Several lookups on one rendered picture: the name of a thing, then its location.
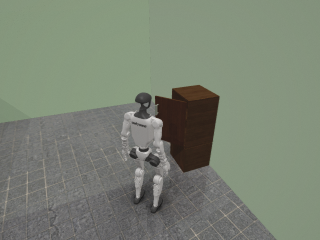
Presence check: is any handle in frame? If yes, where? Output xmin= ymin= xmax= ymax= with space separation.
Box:
xmin=155 ymin=104 xmax=159 ymax=116

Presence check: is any left robot hand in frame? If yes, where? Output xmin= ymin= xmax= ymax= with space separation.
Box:
xmin=122 ymin=148 xmax=130 ymax=161

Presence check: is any right robot hand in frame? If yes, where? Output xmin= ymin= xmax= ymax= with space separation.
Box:
xmin=160 ymin=162 xmax=171 ymax=177

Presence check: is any robot right upper arm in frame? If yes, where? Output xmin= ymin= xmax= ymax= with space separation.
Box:
xmin=151 ymin=117 xmax=163 ymax=148

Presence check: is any robot left forearm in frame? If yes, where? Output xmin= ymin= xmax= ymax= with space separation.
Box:
xmin=121 ymin=135 xmax=129 ymax=151

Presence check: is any robot right forearm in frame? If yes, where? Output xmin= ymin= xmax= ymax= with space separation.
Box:
xmin=156 ymin=141 xmax=168 ymax=165

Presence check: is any robot left shin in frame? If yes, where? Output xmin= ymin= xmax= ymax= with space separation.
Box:
xmin=134 ymin=168 xmax=144 ymax=198

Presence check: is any robot left upper arm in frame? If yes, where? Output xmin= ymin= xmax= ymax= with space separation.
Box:
xmin=121 ymin=111 xmax=135 ymax=138

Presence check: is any cupboard door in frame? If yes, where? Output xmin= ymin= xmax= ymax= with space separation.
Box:
xmin=155 ymin=96 xmax=187 ymax=147

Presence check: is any left robot thigh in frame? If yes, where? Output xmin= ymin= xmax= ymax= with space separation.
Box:
xmin=129 ymin=146 xmax=145 ymax=178

